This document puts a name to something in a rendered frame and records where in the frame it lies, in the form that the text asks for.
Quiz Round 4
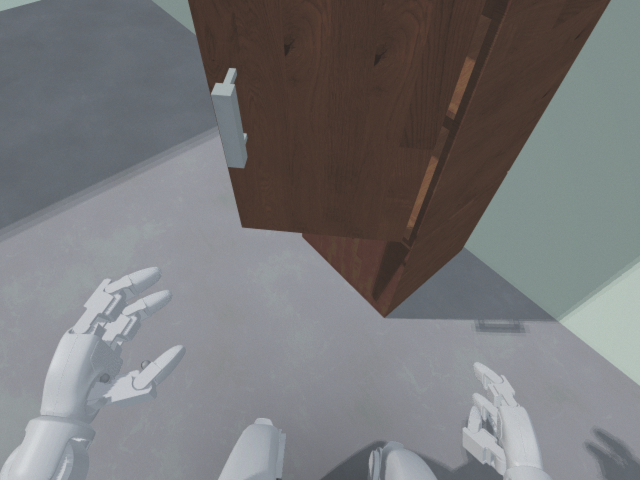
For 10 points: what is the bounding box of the left robot hand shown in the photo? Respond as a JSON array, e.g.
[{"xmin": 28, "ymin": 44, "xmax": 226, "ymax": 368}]
[{"xmin": 40, "ymin": 267, "xmax": 186, "ymax": 424}]

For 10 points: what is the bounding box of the cupboard door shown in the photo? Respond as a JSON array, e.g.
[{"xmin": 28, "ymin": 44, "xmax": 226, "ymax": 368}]
[{"xmin": 188, "ymin": 0, "xmax": 486, "ymax": 242}]

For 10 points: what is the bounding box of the left robot forearm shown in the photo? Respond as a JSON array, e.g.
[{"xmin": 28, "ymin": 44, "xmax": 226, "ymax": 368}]
[{"xmin": 0, "ymin": 416, "xmax": 96, "ymax": 480}]

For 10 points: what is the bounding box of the right robot hand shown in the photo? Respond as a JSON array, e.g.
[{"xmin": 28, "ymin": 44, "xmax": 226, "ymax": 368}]
[{"xmin": 463, "ymin": 362, "xmax": 544, "ymax": 477}]

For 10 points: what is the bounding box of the robot left shin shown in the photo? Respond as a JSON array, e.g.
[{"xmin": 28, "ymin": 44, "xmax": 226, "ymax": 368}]
[{"xmin": 243, "ymin": 418, "xmax": 273, "ymax": 432}]

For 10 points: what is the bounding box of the handle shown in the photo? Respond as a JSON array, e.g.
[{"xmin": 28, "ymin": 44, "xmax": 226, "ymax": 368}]
[{"xmin": 211, "ymin": 68, "xmax": 248, "ymax": 168}]

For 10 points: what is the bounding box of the robot right thigh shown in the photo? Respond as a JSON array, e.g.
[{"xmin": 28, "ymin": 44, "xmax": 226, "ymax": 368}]
[{"xmin": 367, "ymin": 446, "xmax": 437, "ymax": 480}]

